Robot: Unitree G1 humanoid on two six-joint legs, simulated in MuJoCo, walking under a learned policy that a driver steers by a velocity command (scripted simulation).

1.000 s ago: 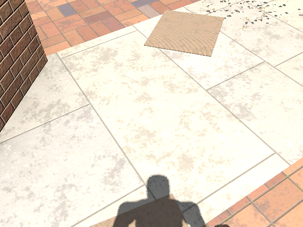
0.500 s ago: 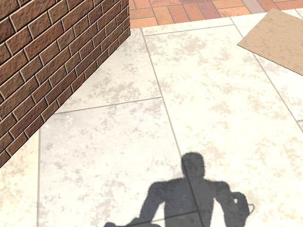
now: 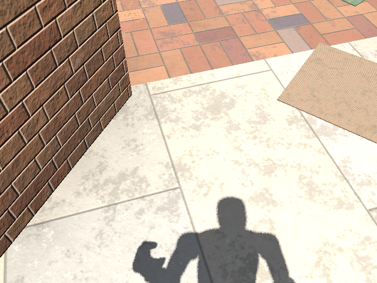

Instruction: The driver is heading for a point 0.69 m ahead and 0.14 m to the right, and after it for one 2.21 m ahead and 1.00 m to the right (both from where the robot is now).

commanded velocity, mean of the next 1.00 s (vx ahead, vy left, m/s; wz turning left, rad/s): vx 0.50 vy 0.00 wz -0.54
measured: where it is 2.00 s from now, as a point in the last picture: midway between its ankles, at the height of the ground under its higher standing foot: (284, 156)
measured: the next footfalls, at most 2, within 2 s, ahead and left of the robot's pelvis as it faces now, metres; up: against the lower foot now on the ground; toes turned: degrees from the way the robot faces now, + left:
left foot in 0.40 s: +0.42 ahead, +0.11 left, +0.00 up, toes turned -18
right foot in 0.92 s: +0.58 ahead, -0.24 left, +0.00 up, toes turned -35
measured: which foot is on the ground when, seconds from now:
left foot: up 0.00-0.38, down 0.40-0.94, up 0.96-1.00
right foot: down 0.00-0.40, up 0.42-0.90, down 0.92-1.00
